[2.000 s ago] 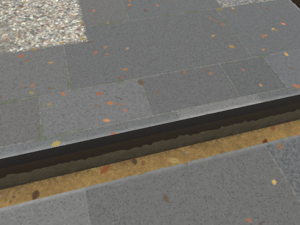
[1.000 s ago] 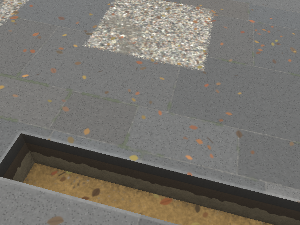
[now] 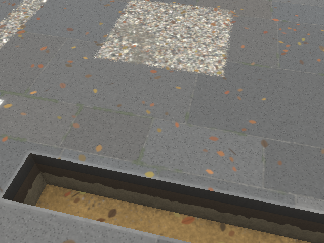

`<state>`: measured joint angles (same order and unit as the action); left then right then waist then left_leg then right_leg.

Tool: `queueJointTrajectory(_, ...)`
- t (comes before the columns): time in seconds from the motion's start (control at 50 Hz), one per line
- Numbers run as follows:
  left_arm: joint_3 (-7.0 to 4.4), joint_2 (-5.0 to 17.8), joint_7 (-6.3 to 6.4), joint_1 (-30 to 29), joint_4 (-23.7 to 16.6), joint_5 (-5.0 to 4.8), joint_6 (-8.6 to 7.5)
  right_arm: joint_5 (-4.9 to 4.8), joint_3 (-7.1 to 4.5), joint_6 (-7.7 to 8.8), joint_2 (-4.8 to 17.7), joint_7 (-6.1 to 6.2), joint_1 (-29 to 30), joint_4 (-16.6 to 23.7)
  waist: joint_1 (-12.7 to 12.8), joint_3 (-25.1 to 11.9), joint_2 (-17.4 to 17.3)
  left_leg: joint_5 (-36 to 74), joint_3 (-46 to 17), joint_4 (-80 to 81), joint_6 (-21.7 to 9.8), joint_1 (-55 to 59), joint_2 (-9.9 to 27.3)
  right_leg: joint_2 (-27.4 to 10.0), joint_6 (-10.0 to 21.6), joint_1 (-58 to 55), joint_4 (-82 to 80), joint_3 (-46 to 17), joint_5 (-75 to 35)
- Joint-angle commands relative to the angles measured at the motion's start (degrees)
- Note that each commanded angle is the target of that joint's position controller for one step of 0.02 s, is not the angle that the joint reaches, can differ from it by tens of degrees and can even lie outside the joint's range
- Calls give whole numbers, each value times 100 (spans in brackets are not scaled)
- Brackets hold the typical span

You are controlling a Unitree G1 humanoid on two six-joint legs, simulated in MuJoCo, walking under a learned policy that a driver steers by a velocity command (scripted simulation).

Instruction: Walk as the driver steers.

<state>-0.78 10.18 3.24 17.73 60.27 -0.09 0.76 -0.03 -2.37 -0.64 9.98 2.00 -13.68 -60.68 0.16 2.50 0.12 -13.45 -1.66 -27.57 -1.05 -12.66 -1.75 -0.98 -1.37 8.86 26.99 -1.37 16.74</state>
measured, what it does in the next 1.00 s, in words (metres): walks ahead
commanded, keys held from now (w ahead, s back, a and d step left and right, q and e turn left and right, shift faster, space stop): no key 0.30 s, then w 0.70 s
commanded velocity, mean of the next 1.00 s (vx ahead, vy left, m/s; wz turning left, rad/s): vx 0.24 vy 0.00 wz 0.00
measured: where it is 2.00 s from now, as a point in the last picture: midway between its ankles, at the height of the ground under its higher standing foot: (200, 158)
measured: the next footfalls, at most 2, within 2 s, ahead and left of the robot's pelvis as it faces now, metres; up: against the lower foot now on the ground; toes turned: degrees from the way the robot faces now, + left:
left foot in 1.02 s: +0.41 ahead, +0.07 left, +0.00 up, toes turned +0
right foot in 1.66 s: +0.91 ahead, -0.28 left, +0.00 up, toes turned -4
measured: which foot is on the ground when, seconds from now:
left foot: down 0.00-0.58, up 0.60-1.00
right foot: down 0.00-1.00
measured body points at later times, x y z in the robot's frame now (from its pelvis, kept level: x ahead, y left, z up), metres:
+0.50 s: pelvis +0.02 -0.01 -0.01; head +0.02 -0.02 +0.44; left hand +0.00 +0.22 -0.16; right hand -0.01 -0.25 -0.16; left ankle +0.01 +0.11 -0.74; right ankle -0.03 -0.12 -0.71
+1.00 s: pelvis +0.22 -0.04 -0.02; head +0.26 -0.05 +0.43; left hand +0.08 +0.19 -0.14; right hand +0.47 -0.25 -0.11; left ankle +0.38 +0.07 -0.72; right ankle +0.02 -0.14 -0.74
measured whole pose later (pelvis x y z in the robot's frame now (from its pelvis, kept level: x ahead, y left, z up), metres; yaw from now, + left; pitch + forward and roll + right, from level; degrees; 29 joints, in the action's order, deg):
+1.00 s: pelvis +0.22 -0.04 -0.02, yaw -1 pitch +3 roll +0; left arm -1.4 10.5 1.0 32.1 62.1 0.7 -4.1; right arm -1.7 -1.6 5.2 12.5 -3.0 3.9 -47.5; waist 5.5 1.1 -1.2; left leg -0.5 2.5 -33.7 -3.5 -34.0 0.5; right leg 0.6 1.3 -9.2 12.9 1.0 24.4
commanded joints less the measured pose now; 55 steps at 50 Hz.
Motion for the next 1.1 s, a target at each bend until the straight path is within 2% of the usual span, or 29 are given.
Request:
queueJointTrajectory(0.02, -81, 483, 19, 438, -32, -2, -29, -1, -72, 28, 498, 15, -234, 57, -6, 99, -16, 825, -234, 456, -147, 292, 246, -54, 98, 505, -514, -15, -576)
queueJointTrajectory(0.3, -66, 335, 30, 729, 165, -11, -22, -6, -4, 17, 387, 24, -378, -177, -9, 178, -3, 772, -186, 497, -132, 262, 228, -28, 103, 534, -542, 1, -556)
queueJointTrajectory(0.32, -55, 274, 36, 848, 228, -13, -13, -1, 9, 10, 342, 31, -478, -232, -13, 47, -19, 148, -142, 529, -142, 316, 178, 35, 120, 490, -525, 77, -84)
queueJointTrajectory(0.36, -95, 338, 75, 805, 180, -68, -1, -74, -62, -11, 534, 66, -555, -235, -53, 232, -122, -2001, -177, 525, -316, 1, 114, 229, 277, 797, -153, 253, 1401)
queueJointTrajectory(0.4, -99, 312, 83, 584, -23, -77, -83, -114, -124, 65, 701, 69, -766, -203, -172, 615, -363, -3289, -858, 861, -612, -224, 569, 207, 409, 1512, 330, 230, 2010)
queueJointTrajectory(0.44, -51, 85, 1, 386, -193, -105, -275, -132, -238, 182, 981, 28, -1208, -249, -328, 569, -1020, -3664, -2262, 1516, -1134, 137, 1487, 226, 389, 2029, 1449, 467, 1161)
queueJointTrajectory(0.46, -63, 131, -63, 289, -236, -107, -357, -122, -260, 224, 1001, 23, -1200, -201, -334, 585, -1040, -3600, -2869, 1764, -1395, -124, 1845, 59, 469, 2011, 2007, 294, 974)
queueJointTrajectory(0.5, -101, 184, -153, 259, -339, -146, -464, -81, -236, 339, 954, -2, -740, 42, -88, 587, -863, -3058, -2975, 1819, -1425, -456, 2011, -220, 646, 2031, 2470, -52, 1329)
queueJointTrajectory(0.52, -102, 168, -182, 411, -356, -143, -501, -163, -228, 361, 954, -10, -378, 193, 123, 521, -857, -2715, -2602, 1744, -1223, -672, 1884, -336, 756, 1664, 1851, -122, 1301)
queueJointTrajectory(0.54, -126, 185, -188, 752, -227, -136, -531, -238, -212, 323, 943, -12, 71, 326, 404, 465, -809, -2245, -1831, 1542, -923, -1145, 1460, -260, 821, 734, 704, 83, 936)
queueJointTrajectory(0.56, -183, 185, -182, 1235, 45, -101, -537, -256, -214, 264, 931, -20, 179, 350, 594, 318, -603, -1910, -1115, 1069, -716, -1563, 946, 167, 693, -299, 17, 552, 138)
queueJointTrajectory(0.58, -267, 340, -183, 1743, 264, -46, -509, -223, -199, 251, 839, -19, 183, 389, 686, 143, -92, -1529, -589, 130, -527, -1957, 531, 143, 543, -1000, -45, 326, -4)
queueJointTrajectory(0.6, -366, 712, -172, 2517, 351, -46, -484, -138, -83, 314, 422, -58, 212, 477, 862, -235, 1270, -1156, 150, -1914, -235, -2620, 63, -1043, 774, -1686, -841, -1422, 769)
queueJointTrajectory(0.62, -418, 1201, -254, 2723, 302, 3, -540, -190, -80, 441, 302, -93, 163, 639, 761, -64, 2013, -1673, 64, -2999, -236, -3696, -207, -2102, 1516, -1672, -1758, -3703, 1839)
queueJointTrajectory(0.64, -325, 922, -270, 2220, 184, 53, -628, -304, -101, 527, 481, -116, 321, 704, 527, 491, 1313, -1420, -233, -3841, -353, -4190, 206, -2308, 1696, -1217, -1984, -4150, 2526)
queueJointTrajectory(0.66, -248, 729, -288, 1697, -7, 24, -683, -321, -102, 592, 583, -151, 403, 745, 351, 721, 707, -738, -330, -4075, -425, -4418, 462, -2083, 1506, -1084, -1846, -3486, 2150)
queueJointTrajectory(0.68, -216, 707, -328, 1349, -127, 8, -693, -230, -103, 625, 556, -175, 263, 667, 215, 555, 505, -196, -288, -3979, -410, -4257, 617, -1761, 1337, -1053, -1784, -2774, 1394)
queueJointTrajectory(0.7, -179, 608, -356, 1241, -167, -5, -683, -152, -145, 643, 669, -188, 196, 619, 149, 473, 469, 175, -260, -3655, -377, -4040, 734, -1556, 1191, -1001, -1805, -2203, 610)
queueJointTrajectory(0.74, -97, 409, -338, 1411, -111, 13, -662, -133, -168, 617, 691, -226, 335, 640, 183, 397, 593, 607, -37, -3056, -247, -3553, 759, -1179, 997, -861, -1834, -1321, -713)
queueJointTrajectory(0.78, -98, 510, -288, 1605, -67, 33, -637, -152, -108, 554, 532, -230, 742, 820, 271, 415, 542, 844, 130, -2524, -131, -3511, 658, -1069, 1003, -895, -1796, -920, -1709)
queueJointTrajectory(0.84, -136, 774, -181, 1601, -99, 34, -565, -148, 9, 582, 375, -278, 1596, 1187, 438, 549, 434, 1470, 310, -1177, -31, -3040, 496, -949, 937, -583, -1888, -530, -2111)
queueJointTrajectory(0.88, -145, 860, -116, 1656, -45, -20, -559, -170, 44, 622, 417, -397, 2055, 1431, 485, 664, 473, 1874, 466, -568, -27, -2436, 350, -890, 938, -232, -2026, -363, -2166)
queueJointTrajectory(0.92, -153, 899, -140, 1632, 9, 0, -560, -195, 42, 641, 492, -474, 2411, 1664, 484, 693, 586, 1854, 510, -404, -89, -2175, 275, -925, 969, -356, -2035, -278, -2283)
queueJointTrajectory(0.98, -259, 1003, -238, 1335, -14, 114, -531, -177, -83, 627, 845, -519, 1578, 1592, -97, -55, 852, 1156, 530, -952, -316, -909, 24, -1064, 954, -754, -1166, -55, -4460)
queueJointTrajectory(1.02, -265, 1009, -185, 1108, -6, 127, -436, -161, -321, 622, 1297, -487, 26, 1225, -945, -741, 788, 959, 519, -761, -637, 736, -139, -972, 746, -613, 613, 47, -5760)
queueJointTrajectory(1.04, -202, 907, -173, 1138, -98, 198, -403, -97, -432, 631, 1700, -438, -793, 1120, -1155, -1420, 147, 940, -663, -474, -981, 2189, 849, -657, 613, 374, 2407, 162, -4185)
queueJointTrajectory(1.06, 25, -68, -305, 2239, 36, 172, -480, -73, -410, 637, 1857, -496, -951, 1005, -445, -2326, -1586, 376, -3231, 55, -2260, 3827, 2224, 524, 239, 2291, 4827, -85, 1221)
queueJointTrajectory(1.08, -114, 412, -378, 1944, 137, -35, -682, -52, -302, 669, 1260, -532, -1021, 995, -675, -2180, -1403, 307, -4119, 913, -2374, 3314, 2211, 592, 388, 2833, 5756, -885, 1429)
queueJointTrajectory(1.1, -234, 844, -363, 1123, -127, -201, -744, -66, -229, 688, 1033, -518, -374, 1117, -536, -1107, -938, 942, -3026, 1008, -2100, 2259, 2081, 236, 430, 3081, 6018, -761, 927)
